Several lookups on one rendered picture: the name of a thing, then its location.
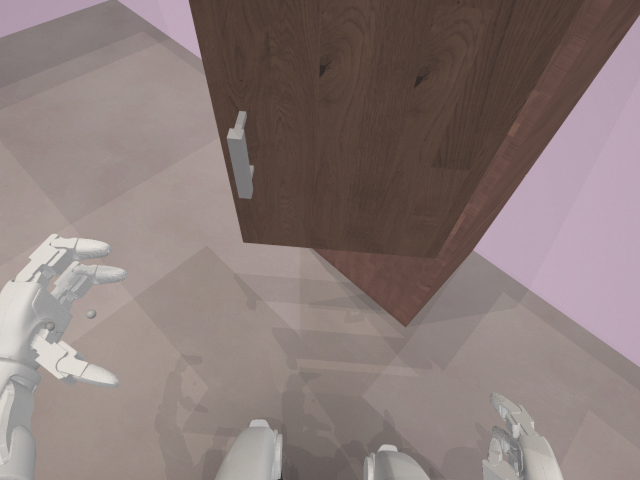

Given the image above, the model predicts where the robot right thigh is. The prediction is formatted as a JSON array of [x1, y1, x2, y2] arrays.
[[363, 450, 430, 480]]

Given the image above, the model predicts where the right robot shin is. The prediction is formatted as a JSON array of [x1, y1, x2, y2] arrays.
[[377, 444, 398, 452]]

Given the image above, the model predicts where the right robot hand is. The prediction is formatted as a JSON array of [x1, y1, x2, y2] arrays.
[[482, 392, 563, 480]]

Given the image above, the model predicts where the left robot hand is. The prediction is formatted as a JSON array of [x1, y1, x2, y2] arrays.
[[0, 234, 128, 388]]

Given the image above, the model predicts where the robot left forearm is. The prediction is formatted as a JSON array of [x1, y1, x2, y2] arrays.
[[0, 358, 42, 480]]

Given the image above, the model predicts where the handle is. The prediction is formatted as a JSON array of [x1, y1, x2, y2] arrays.
[[227, 111, 254, 199]]

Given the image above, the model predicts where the cupboard door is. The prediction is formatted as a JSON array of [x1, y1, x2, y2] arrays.
[[189, 0, 584, 259]]

